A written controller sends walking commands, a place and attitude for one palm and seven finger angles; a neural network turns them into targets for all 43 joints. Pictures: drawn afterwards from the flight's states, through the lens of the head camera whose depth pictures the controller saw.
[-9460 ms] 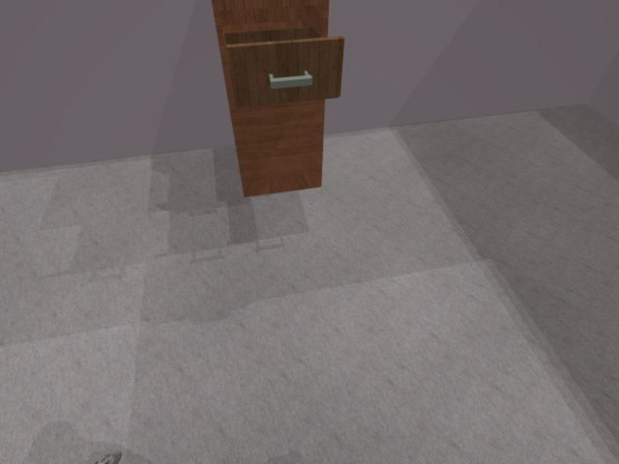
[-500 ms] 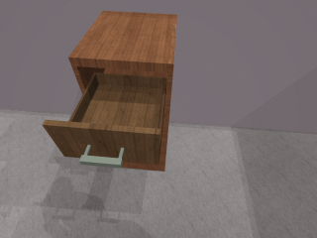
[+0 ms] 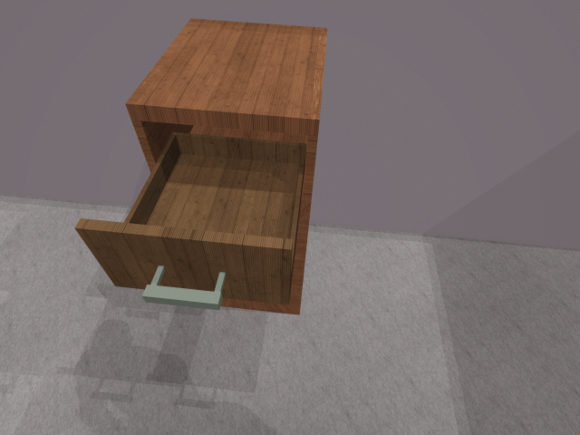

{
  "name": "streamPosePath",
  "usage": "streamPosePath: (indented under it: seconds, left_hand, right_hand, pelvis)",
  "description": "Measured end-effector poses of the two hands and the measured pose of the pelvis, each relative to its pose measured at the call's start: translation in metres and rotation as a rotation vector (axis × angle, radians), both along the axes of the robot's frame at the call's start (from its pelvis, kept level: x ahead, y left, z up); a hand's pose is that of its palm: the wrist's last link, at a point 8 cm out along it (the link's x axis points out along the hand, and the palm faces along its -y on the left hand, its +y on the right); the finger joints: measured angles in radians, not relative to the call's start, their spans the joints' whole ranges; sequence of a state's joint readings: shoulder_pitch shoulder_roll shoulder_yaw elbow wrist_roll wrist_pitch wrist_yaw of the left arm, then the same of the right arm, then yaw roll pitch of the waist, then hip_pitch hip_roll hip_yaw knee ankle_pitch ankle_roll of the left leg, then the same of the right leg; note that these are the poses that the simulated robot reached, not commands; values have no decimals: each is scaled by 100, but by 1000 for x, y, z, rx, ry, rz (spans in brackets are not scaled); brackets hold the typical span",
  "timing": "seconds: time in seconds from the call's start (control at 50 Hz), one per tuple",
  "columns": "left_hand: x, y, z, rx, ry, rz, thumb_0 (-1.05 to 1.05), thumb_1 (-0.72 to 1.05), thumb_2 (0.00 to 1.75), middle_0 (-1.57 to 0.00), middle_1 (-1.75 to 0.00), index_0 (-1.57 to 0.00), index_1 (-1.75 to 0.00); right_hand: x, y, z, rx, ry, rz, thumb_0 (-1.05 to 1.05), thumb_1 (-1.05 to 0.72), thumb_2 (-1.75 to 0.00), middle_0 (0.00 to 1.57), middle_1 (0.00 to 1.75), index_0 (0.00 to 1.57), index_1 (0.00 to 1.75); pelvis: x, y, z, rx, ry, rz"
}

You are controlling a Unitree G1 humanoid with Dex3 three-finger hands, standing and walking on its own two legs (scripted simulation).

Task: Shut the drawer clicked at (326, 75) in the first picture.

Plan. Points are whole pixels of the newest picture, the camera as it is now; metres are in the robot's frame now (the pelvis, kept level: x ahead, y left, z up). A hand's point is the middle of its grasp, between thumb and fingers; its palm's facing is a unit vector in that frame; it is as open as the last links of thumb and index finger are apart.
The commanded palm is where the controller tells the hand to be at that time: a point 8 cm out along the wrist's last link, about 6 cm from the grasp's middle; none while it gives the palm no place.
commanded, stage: raise the hand and make a fist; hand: left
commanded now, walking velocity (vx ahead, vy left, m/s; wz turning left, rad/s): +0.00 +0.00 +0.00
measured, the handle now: (187, 286) +0.34 +0.20 -0.05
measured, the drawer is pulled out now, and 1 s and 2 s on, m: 0.28 0.28 0.28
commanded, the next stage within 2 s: bring the fist close to the handle in 1.88 s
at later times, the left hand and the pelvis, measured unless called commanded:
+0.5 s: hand out of the picture +0.10 +0.16 -0.04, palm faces +0.08 -1.00 -0.05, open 5.4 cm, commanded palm +0.10 +0.21 -0.03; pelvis -0.07 -0.03 -0.08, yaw +2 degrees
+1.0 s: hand (156, 420) +0.14 +0.17 +0.00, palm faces -0.03 -1.00 -0.03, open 3.3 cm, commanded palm +0.11 +0.22 +0.02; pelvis -0.05 +0.00 -0.05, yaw +1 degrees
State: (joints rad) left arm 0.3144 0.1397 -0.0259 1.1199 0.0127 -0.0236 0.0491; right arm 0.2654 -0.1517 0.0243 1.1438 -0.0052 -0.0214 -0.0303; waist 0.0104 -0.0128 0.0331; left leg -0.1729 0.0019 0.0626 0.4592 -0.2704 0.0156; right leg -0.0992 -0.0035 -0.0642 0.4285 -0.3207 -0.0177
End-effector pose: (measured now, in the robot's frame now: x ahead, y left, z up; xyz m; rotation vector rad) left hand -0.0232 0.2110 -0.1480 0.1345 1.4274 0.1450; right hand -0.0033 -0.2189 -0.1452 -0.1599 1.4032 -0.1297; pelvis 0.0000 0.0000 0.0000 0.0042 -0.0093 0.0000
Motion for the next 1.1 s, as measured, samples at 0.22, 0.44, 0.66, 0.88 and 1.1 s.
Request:
streamPosePath:
  seconds: [0.22,0.44,0.66,0.88,1.1]
  left_hand:
    - [174,-2,150,-12,-1220,-68,3,96,90,-28,-39,-28,-39]
    - [115,-19,103,-130,-1325,-119,2,91,90,-49,-61,-50,-61]
    - [140,-3,133,-143,-1415,-248,2,90,90,-71,-85,-71,-85]
    - [155,14,150,-117,-1351,-184,2,90,90,-93,-109,-93,-109]
    - [145,14,163,-139,-1402,-186,2,90,90,-115,-132,-115,-133]
  right_hand:
    - [103,-35,30,-68,-696,67,1,-92,-89,20,30,20,30]
    - [171,-41,52,-87,-981,169,1,-91,-89,20,30,20,30]
    - [113,-11,-2,10,-792,165,1,-91,-89,21,30,20,30]
    - [66,-33,8,-84,-667,32,2,-90,-89,21,30,20,30]
    - [126,-12,38,-95,-821,131,1,-91,-89,20,30,20,30]
  pelvis:
    - [-31,-3,-26,7,113,20]
    - [-66,-23,-78,3,185,14]
    - [-77,-26,-80,-40,183,42]
    - [-59,-8,-56,-20,174,9]
    - [-51,12,-55,-39,163,23]
